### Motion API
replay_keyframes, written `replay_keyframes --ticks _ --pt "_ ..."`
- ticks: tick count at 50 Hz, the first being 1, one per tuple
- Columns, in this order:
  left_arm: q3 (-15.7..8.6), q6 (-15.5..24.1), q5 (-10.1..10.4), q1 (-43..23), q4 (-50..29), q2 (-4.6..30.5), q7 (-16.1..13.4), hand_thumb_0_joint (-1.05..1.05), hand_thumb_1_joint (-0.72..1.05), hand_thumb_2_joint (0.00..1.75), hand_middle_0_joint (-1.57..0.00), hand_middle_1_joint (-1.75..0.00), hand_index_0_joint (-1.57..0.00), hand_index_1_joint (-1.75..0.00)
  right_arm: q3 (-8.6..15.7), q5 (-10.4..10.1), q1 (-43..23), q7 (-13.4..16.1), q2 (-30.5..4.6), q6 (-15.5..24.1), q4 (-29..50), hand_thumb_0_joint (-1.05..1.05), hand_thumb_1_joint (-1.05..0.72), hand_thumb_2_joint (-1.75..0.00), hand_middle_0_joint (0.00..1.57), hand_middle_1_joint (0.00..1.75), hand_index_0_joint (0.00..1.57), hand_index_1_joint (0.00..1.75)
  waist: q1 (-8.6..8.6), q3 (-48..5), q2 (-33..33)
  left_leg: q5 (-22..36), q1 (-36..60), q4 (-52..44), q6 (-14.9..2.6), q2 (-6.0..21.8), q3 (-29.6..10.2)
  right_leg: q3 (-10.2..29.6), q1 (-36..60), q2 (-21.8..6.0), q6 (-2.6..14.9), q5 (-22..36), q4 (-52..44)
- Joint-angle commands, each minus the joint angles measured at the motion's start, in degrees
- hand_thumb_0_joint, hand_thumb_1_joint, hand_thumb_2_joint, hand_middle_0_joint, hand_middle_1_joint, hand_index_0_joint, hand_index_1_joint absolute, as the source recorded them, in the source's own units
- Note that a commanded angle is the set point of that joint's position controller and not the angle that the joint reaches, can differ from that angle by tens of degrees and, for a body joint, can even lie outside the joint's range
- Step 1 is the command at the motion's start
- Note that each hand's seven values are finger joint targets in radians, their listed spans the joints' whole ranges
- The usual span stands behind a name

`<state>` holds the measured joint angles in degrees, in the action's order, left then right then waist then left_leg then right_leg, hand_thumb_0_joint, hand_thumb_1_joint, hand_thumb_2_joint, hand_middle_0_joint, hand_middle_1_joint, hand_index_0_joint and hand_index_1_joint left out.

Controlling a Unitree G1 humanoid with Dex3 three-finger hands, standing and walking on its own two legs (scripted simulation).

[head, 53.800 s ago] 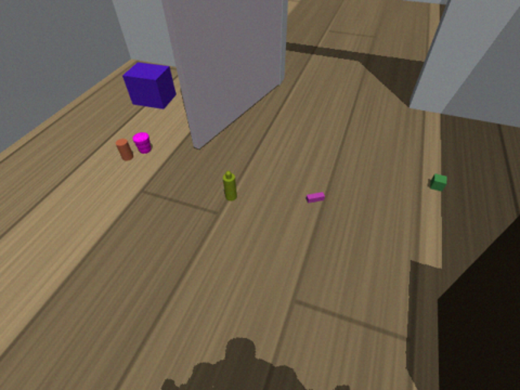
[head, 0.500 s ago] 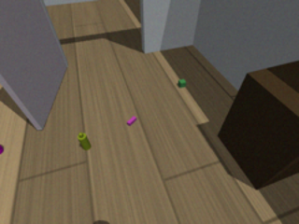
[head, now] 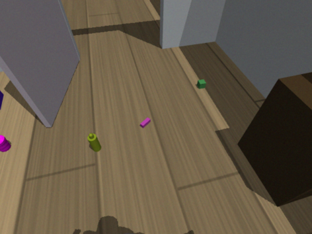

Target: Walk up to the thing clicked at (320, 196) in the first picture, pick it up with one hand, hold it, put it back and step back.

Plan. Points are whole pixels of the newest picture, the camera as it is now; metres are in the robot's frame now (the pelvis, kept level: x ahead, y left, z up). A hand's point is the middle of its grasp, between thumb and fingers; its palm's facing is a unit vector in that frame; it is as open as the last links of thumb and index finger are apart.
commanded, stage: step back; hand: left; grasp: from above
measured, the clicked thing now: (145, 122) +1.01 +0.19 -0.74
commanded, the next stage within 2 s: stand in 0.14 s
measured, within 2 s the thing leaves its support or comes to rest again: neither
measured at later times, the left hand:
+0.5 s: hand out of the picture +0.10 +0.25 -0.13, palm faces -0.02 -0.94 -0.34, open 7.4 cm
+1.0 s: hand out of the picture +0.08 +0.26 -0.14, palm faces -0.03 -0.94 -0.34, open 7.4 cm
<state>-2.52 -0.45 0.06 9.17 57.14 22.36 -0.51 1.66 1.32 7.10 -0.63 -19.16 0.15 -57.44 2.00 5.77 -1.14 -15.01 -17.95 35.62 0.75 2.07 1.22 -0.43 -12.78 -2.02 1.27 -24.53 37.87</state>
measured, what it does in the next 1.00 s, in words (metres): stands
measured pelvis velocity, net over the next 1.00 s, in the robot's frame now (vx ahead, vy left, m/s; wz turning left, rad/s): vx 0.01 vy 0.00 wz -0.01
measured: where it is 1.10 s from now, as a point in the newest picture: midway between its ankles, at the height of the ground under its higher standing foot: outside the picture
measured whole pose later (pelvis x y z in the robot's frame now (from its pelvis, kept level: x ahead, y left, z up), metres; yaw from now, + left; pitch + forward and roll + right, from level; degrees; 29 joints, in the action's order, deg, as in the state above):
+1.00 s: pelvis +0.01 +0.00 +0.02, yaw -1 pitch -2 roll +0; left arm -0.4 0.4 -0.4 6.4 65.9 20.3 0.6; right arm 0.0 0.3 6.1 -1.0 -20.0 0.9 -66.3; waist -0.1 3.3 0.2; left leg -7.3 -9.8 19.4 1.5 2.7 1.7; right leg -0.6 -3.8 -1.3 -1.2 -12.5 18.6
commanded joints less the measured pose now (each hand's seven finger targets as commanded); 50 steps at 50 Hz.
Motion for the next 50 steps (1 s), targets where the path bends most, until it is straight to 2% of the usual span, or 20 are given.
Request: replay_keyframes --ticks 1,2,3,4,5,6,7,9,10,12,17,19,26,29,33,37,43,45,50 --pt "-2.72 2.22 -0.49 3.08 -0.94 11.50 -0.67 0.00 0.90 0.90 -0.20 -0.30 -0.20 -0.30 2.93 -0.54 -5.50 1.57 -14.60 0.97 3.93 0.00 -0.90 -0.90 0.20 0.30 0.20 0.30 0.44 -8.19 7.52 15.14 0.84 -6.30 -5.37 7.66 -7.81 3.18 5.54 -2.43 0.94 17.85 -8.92" --pt "-2.90 2.42 -0.57 1.62 -1.15 12.26 -0.74 0.00 0.90 0.90 -0.20 -0.30 -0.20 -0.30 2.57 -0.73 -4.89 1.55 -13.45 0.99 3.54 0.00 -0.90 -0.90 0.20 0.30 0.20 0.30 -0.38 -8.86 5.85 14.04 0.83 -5.25 -4.21 5.76 -6.41 6.08 5.46 -3.99 1.76 19.24 -10.01" --pt "-2.80 2.44 -0.63 -0.15 -1.15 13.16 -0.54 0.00 0.90 0.90 -0.20 -0.30 -0.20 -0.30 2.33 -0.85 -4.15 1.39 -12.51 0.78 2.86 0.00 -0.90 -0.90 0.20 0.30 0.20 0.30 -1.41 -8.43 4.39 8.04 3.63 -6.87 -3.56 4.86 -5.76 8.51 0.92 -5.73 2.58 15.76 -11.30" --pt "-2.51 2.34 -0.80 -2.76 -1.55 12.98 -0.37 0.00 0.90 0.90 -0.20 -0.30 -0.20 -0.30 2.37 -0.65 -3.80 1.29 -12.43 0.69 2.04 0.00 -0.90 -0.90 0.20 0.30 0.20 0.30 -2.28 -7.22 3.38 4.60 5.27 -9.09 -3.53 5.35 -6.34 8.23 -1.39 -5.71 2.49 12.70 -11.91" --pt "-2.19 2.29 -0.69 -3.62 -1.46 12.12 -0.27 0.00 0.90 0.90 -0.20 -0.30 -0.20 -0.30 2.49 -0.48 -4.61 1.15 -13.06 0.78 1.48 0.00 -0.90 -0.90 0.20 0.30 0.20 0.30 -2.16 -6.24 4.28 3.08 5.82 -10.88 -3.77 6.04 -7.40 6.91 -2.10 -4.56 1.88 11.92 -11.85" --pt "-2.01 2.35 -0.71 -3.39 -1.05 11.55 -0.28 0.00 0.90 0.90 -0.20 -0.30 -0.20 -0.30 2.62 -0.45 -6.48 1.10 -13.66 1.04 1.50 0.00 -0.90 -0.90 0.20 0.30 0.20 0.30 -1.56 -6.03 4.78 4.96 5.20 -11.06 -4.05 6.74 -7.77 5.02 -0.75 -3.39 1.45 13.84 -11.58" --pt "-0.42 2.34 -0.22 -2.54 0.71 9.07 0.10 0.00 0.90 0.90 -0.20 -0.30 -0.20 -0.30 1.85 -0.77 -5.66 0.70 -13.62 1.53 0.68 0.00 -0.90 -0.90 0.20 0.30 0.20 0.30 -1.43 -7.25 5.23 7.10 6.90 -12.90 -3.93 6.68 -8.86 4.77 1.01 -3.37 0.47 13.43 -13.76" --pt "-0.47 3.01 -0.39 -2.91 1.44 10.21 0.22 0.00 0.90 0.90 -0.20 -0.30 -0.20 -0.30 1.64 -1.01 -5.46 0.51 -12.54 1.90 -0.02 0.00 -0.90 -0.90 0.20 0.30 0.20 0.30 -2.14 -8.82 1.50 15.12 10.40 -11.07 -3.33 6.10 -6.86 5.60 2.28 -4.68 0.16 20.16 -15.72" --pt "-0.42 3.19 -0.31 -3.33 1.65 10.60 0.20 0.00 0.90 0.90 -0.20 -0.30 -0.20 -0.30 1.59 -1.09 -5.23 0.55 -12.43 1.96 -0.41 0.00 -0.90 -0.90 0.20 0.30 0.20 0.30 -2.64 -9.19 0.86 17.37 12.14 -10.60 -3.11 5.96 -6.22 5.64 2.40 -4.85 0.10 22.98 -16.25" --pt "-0.22 3.32 -0.28 -4.23 2.36 10.70 0.05 0.00 0.90 0.90 -0.20 -0.30 -0.20 -0.30 1.34 -1.22 -5.60 0.56 -12.27 2.07 -1.17 0.00 -0.90 -0.90 0.20 0.30 0.20 0.30 -2.55 -9.69 0.19 20.87 13.56 -10.66 -2.80 5.83 -5.69 5.24 4.22 -5.40 -0.09 28.10 -16.58" --pt "-0.09 3.18 -0.18 -5.76 3.28 10.39 0.04 0.00 0.90 0.90 -0.20 -0.30 -0.20 -0.30 1.05 -1.05 -6.44 0.43 -12.41 1.95 -2.37 0.00 -0.90 -0.90 0.20 0.30 0.20 0.30 -2.39 -8.03 0.08 18.01 12.89 -14.26 -2.09 5.88 -5.45 4.70 5.51 -5.31 -0.59 24.06 -19.56" --pt "-0.20 2.94 -0.28 -5.76 3.81 10.47 0.10 0.00 0.90 0.90 -0.20 -0.30 -0.20 -0.30 1.01 -0.90 -6.68 0.49 -12.56 1.83 -2.76 0.00 -0.90 -0.90 0.20 0.30 0.20 0.30 -2.05 -6.93 0.58 14.47 11.87 -15.59 -1.88 5.73 -5.22 4.82 5.46 -5.25 -0.54 20.61 -20.68" --pt "-0.26 2.91 -0.39 -6.40 4.51 10.61 0.25 0.00 0.90 0.90 -0.20 -0.30 -0.20 -0.30 0.67 -0.98 -6.25 0.57 -12.32 2.18 -3.95 0.00 -0.90 -0.90 0.20 0.30 0.20 0.30 -2.02 -7.55 1.02 16.14 12.45 -17.25 -1.06 5.94 -5.01 4.56 7.08 -5.52 -0.50 21.72 -21.75" --pt "-0.16 2.67 -0.48 -6.60 4.96 10.42 0.37 0.00 0.90 0.90 -0.20 -0.30 -0.20 -0.30 0.64 -0.98 -6.25 0.54 -12.57 1.89 -4.37 0.00 -0.90 -0.90 0.20 0.30 0.20 0.30 -2.11 -5.77 1.38 8.67 11.04 -18.88 -0.99 5.76 -5.27 4.79 5.70 -5.23 -0.57 15.17 -23.36" --pt "-0.26 2.50 -0.69 -6.27 5.29 10.46 0.48 0.00 0.90 0.90 -0.20 -0.30 -0.20 -0.30 0.75 -0.81 -5.48 0.49 -12.88 1.82 -4.66 0.00 -0.90 -0.90 0.20 0.30 0.20 0.30 -2.22 -4.93 1.44 5.30 10.37 -19.79 -1.10 5.82 -5.71 4.67 4.44 -5.04 -0.42 12.23 -23.90" --pt "-0.22 2.56 -0.55 -6.11 5.30 10.32 0.55 0.00 0.90 0.90 -0.20 -0.30 -0.20 -0.30 0.66 -0.73 -5.03 0.49 -12.97 1.95 -4.89 0.00 -0.90 -0.90 0.20 0.30 0.20 0.30 -2.13 -5.41 1.45 6.34 10.86 -19.85 -1.07 6.01 -5.83 4.81 4.47 -5.21 -0.48 12.80 -23.77" --pt "-0.21 2.44 -0.49 -6.04 5.12 10.26 0.60 0.00 0.90 0.90 -0.20 -0.30 -0.20 -0.30 0.45 -0.72 -3.63 0.65 -13.07 2.16 -5.40 0.00 -0.90 -0.90 0.20 0.30 0.20 0.30 -2.27 -7.64 2.18 11.81 11.15 -19.40 -1.28 6.29 -5.58 4.74 7.16 -5.55 -0.35 18.15 -22.73" --pt "-0.12 2.28 -0.48 -5.26 5.32 10.10 0.55 0.00 0.90 0.90 -0.20 -0.30 -0.20 -0.30 0.60 -0.75 -4.02 0.77 -13.41 2.20 -5.43 0.00 -0.90 -0.90 0.20 0.30 0.20 0.30 -2.07 -7.70 2.28 11.73 11.89 -19.30 -1.22 6.24 -5.53 4.45 6.22 -5.32 -0.42 17.44 -22.80" --pt "0.06 2.50 -0.36 -5.45 5.21 10.35 0.40 0.00 0.90 0.90 -0.20 -0.30 -0.20 -0.30 0.37 -0.94 -3.30 0.81 -13.07 2.13 -5.63 0.00 -0.90 -0.90 0.20 0.30 0.20 0.30 -2.44 -7.88 1.19 16.45 13.02 -18.13 -1.30 6.38 -5.20 4.39 6.26 -5.68 -0.75 20.63 -22.60"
